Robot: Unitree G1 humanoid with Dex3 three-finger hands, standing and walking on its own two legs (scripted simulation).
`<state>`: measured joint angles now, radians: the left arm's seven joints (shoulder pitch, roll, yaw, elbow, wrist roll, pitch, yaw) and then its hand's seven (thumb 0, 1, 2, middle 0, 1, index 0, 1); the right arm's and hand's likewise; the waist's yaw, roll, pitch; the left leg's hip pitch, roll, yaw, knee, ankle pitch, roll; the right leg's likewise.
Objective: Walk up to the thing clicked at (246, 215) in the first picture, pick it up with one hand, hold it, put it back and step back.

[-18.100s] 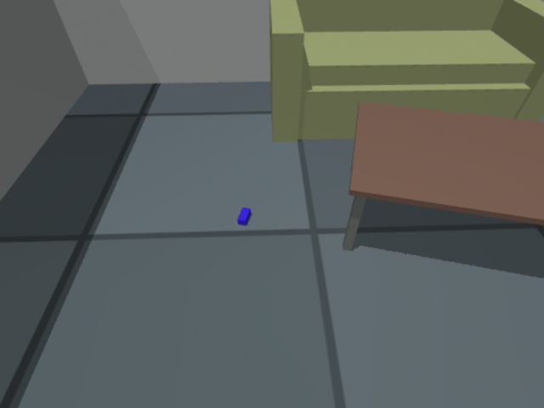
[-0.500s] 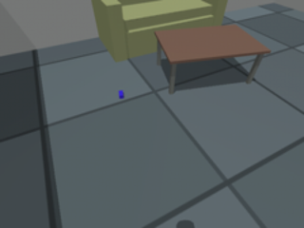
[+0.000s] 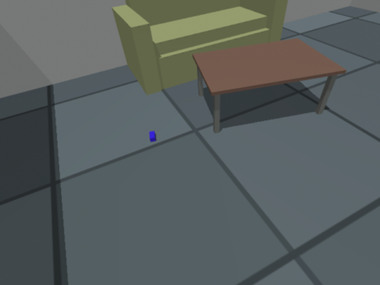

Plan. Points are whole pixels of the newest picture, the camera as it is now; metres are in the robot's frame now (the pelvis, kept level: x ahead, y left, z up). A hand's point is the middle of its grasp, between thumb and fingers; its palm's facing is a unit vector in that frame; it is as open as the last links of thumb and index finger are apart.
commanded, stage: walk up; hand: left
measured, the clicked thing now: (152, 136) +1.43 +0.40 -0.75
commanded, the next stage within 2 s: none
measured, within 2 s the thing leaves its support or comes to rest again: neither
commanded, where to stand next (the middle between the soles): +0.98 +0.09 m, yaw +1 degrees
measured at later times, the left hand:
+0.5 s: hand (90, 244) +0.30 +0.32 -0.15, palm faces -0.03 -0.94 -0.34, open 7.4 cm
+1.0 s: hand (113, 185) +0.49 +0.30 -0.13, palm faces +0.02 -0.92 -0.39, open 7.4 cm
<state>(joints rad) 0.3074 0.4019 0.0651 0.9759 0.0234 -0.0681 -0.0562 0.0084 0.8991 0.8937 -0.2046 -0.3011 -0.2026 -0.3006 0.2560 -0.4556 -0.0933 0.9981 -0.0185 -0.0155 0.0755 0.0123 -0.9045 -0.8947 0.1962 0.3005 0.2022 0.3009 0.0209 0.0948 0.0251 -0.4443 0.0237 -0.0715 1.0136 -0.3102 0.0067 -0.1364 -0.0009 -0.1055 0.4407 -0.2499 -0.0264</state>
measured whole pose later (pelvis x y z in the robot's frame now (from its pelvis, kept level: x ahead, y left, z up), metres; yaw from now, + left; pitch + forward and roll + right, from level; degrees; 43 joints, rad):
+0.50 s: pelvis +0.24 +0.04 +0.00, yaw +1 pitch -2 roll +1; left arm 0.27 0.44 0.04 0.90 0.00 -0.05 -0.06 0.01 0.90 0.89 -0.20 -0.30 -0.20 -0.30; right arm 0.26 -0.38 -0.05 0.84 -0.01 -0.08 0.06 0.01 -0.90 -0.89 0.20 0.30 0.21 0.30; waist -0.01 -0.05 0.08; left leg -0.19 0.03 0.10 0.47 -0.23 0.02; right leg -0.48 -0.08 0.03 0.99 -0.31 -0.02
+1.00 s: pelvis +0.47 +0.02 +0.00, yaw +2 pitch -2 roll -1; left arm 0.36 0.41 0.04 0.86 0.01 -0.10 -0.05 0.01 0.90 0.89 -0.21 -0.30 -0.21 -0.30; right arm 0.25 -0.42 -0.06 0.87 -0.02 -0.03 0.09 0.01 -0.90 -0.89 0.20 0.30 0.20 0.30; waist 0.04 0.05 0.07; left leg -0.51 0.09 0.02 0.73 -0.23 0.01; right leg -0.14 -0.03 -0.10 0.47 -0.30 -0.01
